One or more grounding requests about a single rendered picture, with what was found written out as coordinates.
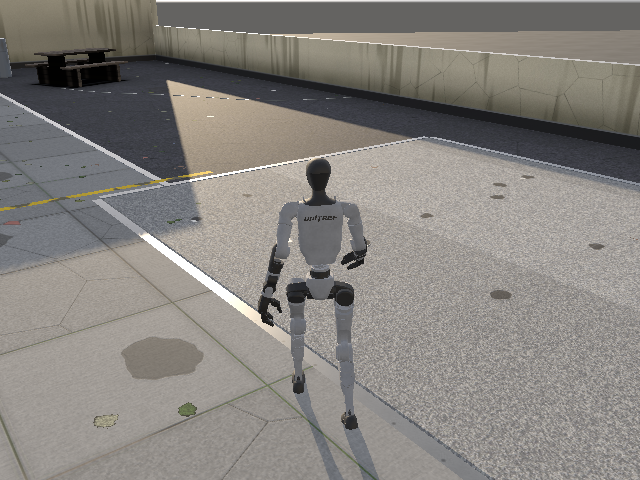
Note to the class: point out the right robot hand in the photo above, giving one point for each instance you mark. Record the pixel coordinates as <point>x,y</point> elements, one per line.
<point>350,257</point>

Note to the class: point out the humanoid robot head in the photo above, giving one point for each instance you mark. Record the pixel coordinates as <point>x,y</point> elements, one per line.
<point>318,171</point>

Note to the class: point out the robot right forearm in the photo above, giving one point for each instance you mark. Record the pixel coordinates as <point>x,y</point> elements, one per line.
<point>359,255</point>

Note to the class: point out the left robot hand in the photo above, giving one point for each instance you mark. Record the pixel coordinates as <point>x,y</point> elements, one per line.
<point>263,306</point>

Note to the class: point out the left robot upper arm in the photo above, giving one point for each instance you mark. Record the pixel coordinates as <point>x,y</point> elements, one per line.
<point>287,213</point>

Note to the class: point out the right robot upper arm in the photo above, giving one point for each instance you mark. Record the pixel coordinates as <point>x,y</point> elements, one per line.
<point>351,211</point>

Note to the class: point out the robot left forearm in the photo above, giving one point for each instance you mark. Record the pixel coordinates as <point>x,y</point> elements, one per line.
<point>272,275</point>

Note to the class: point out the robot right foot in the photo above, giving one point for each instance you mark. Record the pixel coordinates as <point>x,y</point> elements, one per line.
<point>349,421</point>

